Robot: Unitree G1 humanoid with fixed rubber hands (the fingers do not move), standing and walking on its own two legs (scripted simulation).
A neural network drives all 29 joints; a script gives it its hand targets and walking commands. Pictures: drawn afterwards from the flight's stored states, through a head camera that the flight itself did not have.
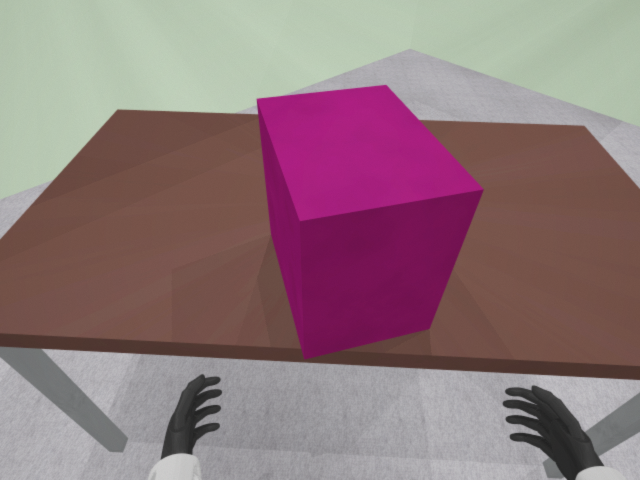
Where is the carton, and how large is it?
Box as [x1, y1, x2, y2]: [257, 85, 483, 359]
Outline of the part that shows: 386,85 257,99 271,235 304,359 429,328 483,190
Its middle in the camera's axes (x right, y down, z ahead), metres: +0.04 -0.04 +0.61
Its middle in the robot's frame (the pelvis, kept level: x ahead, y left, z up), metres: +0.49 +0.00 +0.07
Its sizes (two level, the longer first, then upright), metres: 0.286 0.211 0.285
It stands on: a table, 0.71 m high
